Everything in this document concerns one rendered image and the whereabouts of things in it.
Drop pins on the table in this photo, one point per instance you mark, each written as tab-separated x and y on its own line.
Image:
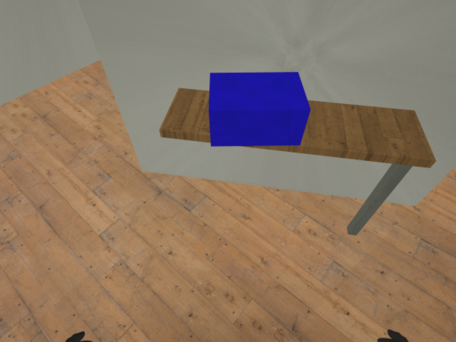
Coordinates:
356	132

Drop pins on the carton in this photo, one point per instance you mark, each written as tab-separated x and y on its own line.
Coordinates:
257	109

